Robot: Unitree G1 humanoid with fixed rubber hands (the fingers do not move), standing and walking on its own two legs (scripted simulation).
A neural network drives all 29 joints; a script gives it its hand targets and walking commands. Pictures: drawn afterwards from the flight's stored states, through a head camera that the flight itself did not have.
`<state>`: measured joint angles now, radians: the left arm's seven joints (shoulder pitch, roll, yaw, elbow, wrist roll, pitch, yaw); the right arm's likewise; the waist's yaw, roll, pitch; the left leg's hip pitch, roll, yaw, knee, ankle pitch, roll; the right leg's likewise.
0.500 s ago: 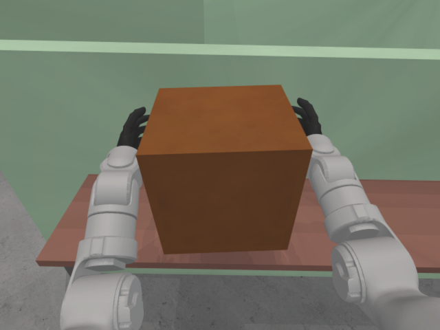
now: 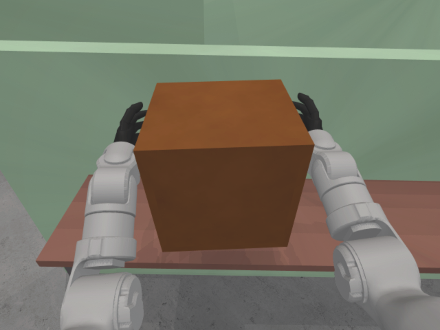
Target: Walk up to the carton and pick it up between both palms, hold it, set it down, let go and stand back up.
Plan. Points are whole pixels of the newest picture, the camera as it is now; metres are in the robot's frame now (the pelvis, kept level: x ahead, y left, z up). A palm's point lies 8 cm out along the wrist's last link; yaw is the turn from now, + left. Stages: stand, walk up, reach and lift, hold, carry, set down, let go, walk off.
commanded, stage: hold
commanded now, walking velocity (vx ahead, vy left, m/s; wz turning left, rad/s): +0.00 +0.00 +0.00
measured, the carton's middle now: (222, 164) +0.38 +0.00 +0.17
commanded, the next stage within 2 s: none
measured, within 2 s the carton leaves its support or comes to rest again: neither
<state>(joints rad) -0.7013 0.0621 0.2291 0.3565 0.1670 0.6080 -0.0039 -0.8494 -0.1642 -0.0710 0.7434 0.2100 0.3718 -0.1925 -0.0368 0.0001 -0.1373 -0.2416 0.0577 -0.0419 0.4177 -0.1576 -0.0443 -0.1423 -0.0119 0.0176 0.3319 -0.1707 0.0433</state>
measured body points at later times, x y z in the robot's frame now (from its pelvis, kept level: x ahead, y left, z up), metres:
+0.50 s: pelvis +0.00 +0.00 +0.00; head -0.07 +0.01 +0.44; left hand +0.38 +0.16 +0.23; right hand +0.40 -0.17 +0.23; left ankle +0.04 +0.14 -0.74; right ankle +0.01 -0.15 -0.74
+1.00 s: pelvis +0.00 +0.00 +0.00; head -0.07 +0.01 +0.44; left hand +0.38 +0.16 +0.23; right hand +0.40 -0.17 +0.23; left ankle +0.04 +0.14 -0.74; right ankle +0.01 -0.15 -0.74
